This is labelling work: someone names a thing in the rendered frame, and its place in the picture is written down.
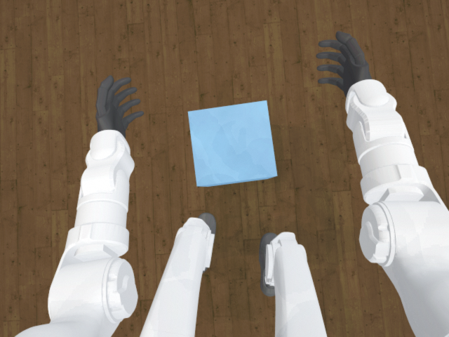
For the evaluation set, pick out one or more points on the robot left shin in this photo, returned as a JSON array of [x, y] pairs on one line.
[[193, 221]]

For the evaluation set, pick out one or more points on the robot right hand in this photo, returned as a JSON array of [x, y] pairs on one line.
[[353, 68]]

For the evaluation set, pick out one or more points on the right robot foot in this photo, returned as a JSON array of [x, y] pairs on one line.
[[267, 289]]

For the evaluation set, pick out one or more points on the robot right upper arm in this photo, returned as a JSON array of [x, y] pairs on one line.
[[410, 240]]

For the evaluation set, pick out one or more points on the robot left hand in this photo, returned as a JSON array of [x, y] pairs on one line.
[[109, 114]]

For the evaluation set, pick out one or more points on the robot left upper arm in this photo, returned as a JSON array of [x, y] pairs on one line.
[[89, 299]]

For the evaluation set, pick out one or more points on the robot right forearm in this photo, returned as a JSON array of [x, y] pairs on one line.
[[383, 147]]

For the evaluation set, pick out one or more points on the robot left forearm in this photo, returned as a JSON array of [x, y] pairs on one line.
[[100, 226]]

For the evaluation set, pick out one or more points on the carton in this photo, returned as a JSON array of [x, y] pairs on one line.
[[232, 144]]

